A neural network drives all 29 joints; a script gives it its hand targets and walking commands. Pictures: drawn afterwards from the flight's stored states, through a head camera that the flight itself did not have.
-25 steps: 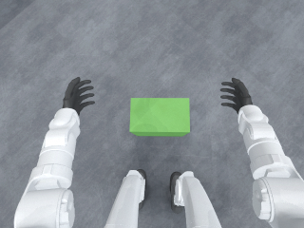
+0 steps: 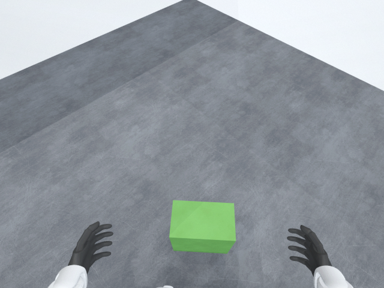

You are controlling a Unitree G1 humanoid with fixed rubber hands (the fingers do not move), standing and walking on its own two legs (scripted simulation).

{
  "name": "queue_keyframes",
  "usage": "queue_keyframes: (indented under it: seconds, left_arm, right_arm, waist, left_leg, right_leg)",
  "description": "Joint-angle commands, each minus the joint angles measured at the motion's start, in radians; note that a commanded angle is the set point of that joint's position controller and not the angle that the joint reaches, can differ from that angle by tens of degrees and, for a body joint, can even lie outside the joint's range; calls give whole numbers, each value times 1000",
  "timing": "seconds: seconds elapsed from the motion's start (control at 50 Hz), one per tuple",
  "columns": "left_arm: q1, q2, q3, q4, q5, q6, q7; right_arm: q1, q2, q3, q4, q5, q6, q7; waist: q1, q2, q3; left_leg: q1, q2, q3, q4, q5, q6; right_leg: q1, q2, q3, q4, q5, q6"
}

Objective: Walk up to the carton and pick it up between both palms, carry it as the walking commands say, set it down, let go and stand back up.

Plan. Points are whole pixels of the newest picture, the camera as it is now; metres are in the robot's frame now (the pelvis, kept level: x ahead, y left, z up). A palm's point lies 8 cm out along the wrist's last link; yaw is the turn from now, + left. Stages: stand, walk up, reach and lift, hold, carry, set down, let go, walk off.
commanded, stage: let go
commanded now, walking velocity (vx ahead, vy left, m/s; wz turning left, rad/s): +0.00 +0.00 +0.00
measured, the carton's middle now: (201, 228) +0.40 -0.02 -0.62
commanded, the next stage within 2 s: stand in 0.50 s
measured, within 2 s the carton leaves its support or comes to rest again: neither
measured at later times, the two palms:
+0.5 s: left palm out of the picture +0.13 +0.24 -0.06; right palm out of the picture +0.13 -0.24 -0.07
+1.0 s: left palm out of the picture +0.13 +0.26 -0.08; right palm (352, 264) +0.18 -0.28 -0.03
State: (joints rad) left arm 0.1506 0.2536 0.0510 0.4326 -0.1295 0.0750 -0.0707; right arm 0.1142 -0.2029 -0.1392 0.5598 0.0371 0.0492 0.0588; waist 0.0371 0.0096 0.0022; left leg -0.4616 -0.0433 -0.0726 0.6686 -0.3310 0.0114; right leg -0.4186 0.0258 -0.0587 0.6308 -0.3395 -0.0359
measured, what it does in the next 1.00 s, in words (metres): stands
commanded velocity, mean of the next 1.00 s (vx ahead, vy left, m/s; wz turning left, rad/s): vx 0.00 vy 0.00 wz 0.00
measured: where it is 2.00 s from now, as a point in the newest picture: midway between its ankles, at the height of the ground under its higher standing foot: outside the picture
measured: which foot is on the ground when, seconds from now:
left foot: down 0.00-1.00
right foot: down 0.00-1.00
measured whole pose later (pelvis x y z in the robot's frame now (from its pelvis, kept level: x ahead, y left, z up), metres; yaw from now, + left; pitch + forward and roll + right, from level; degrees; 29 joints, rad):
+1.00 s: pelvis +0.01 -0.01 +0.00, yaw +0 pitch -2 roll +0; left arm 0.22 0.28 0.03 0.72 -0.06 0.00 0.02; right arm 0.24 -0.28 -0.13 0.49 0.04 0.01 0.00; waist 0.04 -0.01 -0.04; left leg -0.24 -0.04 -0.07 0.62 -0.35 0.01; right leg -0.20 0.03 -0.06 0.59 -0.36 -0.04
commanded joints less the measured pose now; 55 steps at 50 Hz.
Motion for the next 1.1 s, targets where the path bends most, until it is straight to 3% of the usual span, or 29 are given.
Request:
queue_keyframes:
  seconds: [0.0, 0.02, 0.06, 0.08, 0.1, 0.12, 0.14, 0.16, 0.18, 0.22, 0.24, 0.36, 0.42, 0.46, 0.48, 0.5, 0.52, 0.58, 0.6, 0.62, 0.64, 0.72, 0.76, 0.82, 0.86, 0.88, 0.94, 1.06, 1.08]
  left_arm:
    - [54, 14, -53, -169, 92, -16, 1]
    - [-6, 64, -55, -205, 108, -18, 3]
    - [79, 58, -43, -153, 115, 8, -3]
    - [8, 59, -44, -199, 121, 18, 6]
    - [36, 54, -53, -176, 128, 22, -3]
    - [-21, 64, -45, -221, 115, 30, -12]
    - [21, 77, -18, -165, 138, 36, -7]
    - [-60, 78, -32, -196, 123, 33, -14]
    - [-5, 72, -21, -202, 134, 50, -11]
    - [-7, 74, -17, -156, 111, 56, -21]
    - [40, 64, -16, -166, 135, 77, -16]
    - [-17, 72, -19, -184, 146, 90, -30]
    - [-4, 57, -12, -197, 169, 98, -11]
    - [30, 65, -22, -220, 158, 78, 0]
    - [18, 29, -47, -183, 154, 92, 3]
    - [19, 205, 52, -20, 172, 25, 63]
    - [24, 232, 65, -11, 182, 0, 83]
    - [28, 209, 63, 53, 199, -53, 94]
    - [30, 182, 47, 57, 198, -59, 85]
    - [58, 211, 57, 84, 199, -74, 81]
    - [53, 218, 59, 108, 194, -79, 82]
    - [39, 226, 64, 136, 185, -107, 84]
    - [14, 209, 49, 144, 184, -102, 90]
    - [-17, 220, 57, 164, 189, -110, 84]
    - [46, 253, 72, 203, 187, -105, 97]
    - [54, 269, 78, 204, 188, -110, 106]
    - [53, 240, 62, 218, 183, -112, 101]
    - [38, 253, 58, 240, 191, -126, 94]
    - [-25, 250, 53, 214, 189, -138, 92]
  right_arm:
    - [9, -108, 36, -322, -71, -26, 1]
    - [41, -102, 70, -285, -46, -13, 11]
    - [95, -114, 63, -310, -52, 7, 17]
    - [78, -98, 94, -267, -45, 34, 25]
    - [97, -104, 74, -274, -46, 37, 26]
    - [75, -91, 73, -280, -43, 43, 32]
    - [15, -116, 76, -348, -51, 50, 27]
    - [11, -115, 52, -348, -56, 46, 31]
    - [23, -105, 54, -344, -52, 50, 33]
    - [-16, -111, 62, -358, -40, 63, 28]
    - [72, -123, 58, -302, -53, 85, 37]
    - [-11, -126, 40, -366, -57, 93, 26]
    - [12, -131, 53, -310, -38, 94, 29]
    - [35, -110, 44, -376, -44, 76, 24]
    - [52, -97, 38, -291, -43, 84, 6]
    - [53, -200, 32, -146, -79, 20, -21]
    - [91, -232, 16, -137, -86, 0, -36]
    - [35, -227, 3, -137, -99, -33, -53]
    - [57, -243, 4, -121, -110, -30, -49]
    - [33, -253, -4, -130, -108, -32, -49]
    - [70, -220, -4, -100, -100, -37, -44]
    - [37, -255, 6, -88, -90, -62, -47]
    - [11, -229, 19, -96, -97, -64, -43]
    - [53, -254, 10, -72, -86, -58, -54]
    - [26, -240, 11, -101, -105, -71, -54]
    - [78, -249, 9, -82, -95, -69, -56]
    - [41, -266, 0, -66, -96, -76, -71]
    - [75, -288, -5, -58, -92, -75, -65]
    - [31, -243, 18, -70, -85, -81, -64]
  waist:
    - [-44, 8, -180]
    - [-35, 48, -79]
    - [-49, -34, -23]
    - [-15, 58, -8]
    - [-47, 84, 44]
    - [-45, 33, 2]
    - [-2, 48, 24]
    - [-32, 13, -17]
    - [-2, 34, 34]
    - [-17, -33, -9]
    - [-13, 18, 84]
    - [-29, -34, 62]
    - [-30, 65, 61]
    - [-37, -19, -36]
    - [-51, 36, -77]
    - [-8, -31, -129]
    - [-41, 14, -99]
    - [-25, -49, 11]
    - [-17, 7, -19]
    - [-7, 48, -34]
    - [-20, -57, -59]
    - [-5, -54, -84]
    - [-11, -3, -110]
    - [-40, -56, -84]
    - [-2, 60, -84]
    - [-17, -19, -94]
    - [-3, 36, -110]
    - [-6, -89, -53]
    - [-20, -57, -44]
  left_leg:
    - [268, 17, 37, -195, 321, -56]
    - [211, 5, 57, -228, 197, -42]
    - [241, 7, 65, -245, 108, -35]
    - [214, 24, 54, -251, 52, -34]
    - [217, 25, 61, -269, -3, -38]
    - [202, 34, 51, -256, -28, -35]
    - [182, 42, 57, -274, -88, -22]
    - [213, 30, 73, -257, -64, -29]
    - [202, 11, 75, -248, -30, -39]
    - [224, 19, 77, -266, -87, -15]
    - [220, 30, 71, -274, -62, -25]
    - [294, 0, 80, -230, -86, -13]
    - [243, 43, 52, -249, -151, -23]
    - [261, 26, 52, -211, 14, -14]
    - [293, 11, 71, -196, 50, -22]
    - [173, 46, -23, -204, 57, -19]
    - [168, 64, -61, -214, -22, -1]
    - [141, 75, -109, -242, -79, 13]
    - [143, 61, -82, -226, -97, 20]
    - [152, 49, -39, -189, -19, 15]
    - [164, 50, -36, -168, 85, 16]
    - [215, 75, -58, -167, 290, -6]
    - [228, 76, -31, -150, 265, -8]
    - [237, 76, -38, -166, 293, 4]
    - [234, 78, -45, -162, 330, 10]
    - [231, 86, -60, -162, 358, 14]
    - [251, 86, -63, -152, 308, 19]
    - [196, 84, -71, -166, 235, 30]
    - [213, 84, -61, -155, 231, 22]
  right_leg:
    - [325, -5, 77, -165, 324, 22]
    - [299, -9, 75, -213, 245, 21]
    - [319, -13, 62, -232, 159, 30]
    - [314, -9, 60, -219, 106, 17]
    - [296, -12, 71, -235, 56, 8]
    - [323, -17, 74, -216, 36, 9]
    - [368, -13, 54, -204, 26, 22]
    - [324, -22, 72, -212, 0, 14]
    - [300, -33, 84, -225, -6, -2]
    - [354, -19, 65, -214, -35, 21]
    - [327, -22, 72, -209, -15, 13]
    - [291, -29, 78, -230, -110, 9]
    - [321, -20, 65, -187, -63, 5]
    - [353, -19, 83, -145, 86, 21]
    - [326, -12, 80, -141, 122, 10]
    - [269, -65, 87, -115, 57, 54]
    - [211, -74, 136, -138, -71, 42]
    - [137, -64, 134, -176, -69, 30]
    - [132, -61, 129, -178, -57, 38]
    - [158, -95, 169, -211, -18, 39]
    - [182, -91, 153, -199, 88, 35]
    - [214, -95, 153, -179, 229, 28]
    - [213, -98, 156, -181, 259, 32]
    - [201, -105, 151, -179, 303, 34]
    - [213, -104, 152, -167, 339, 17]
    - [226, -117, 170, -153, 359, 13]
    - [219, -126, 187, -179, 304, 5]
    - [184, -126, 183, -193, 252, 11]
    - [171, -116, 184, -219, 233, 26]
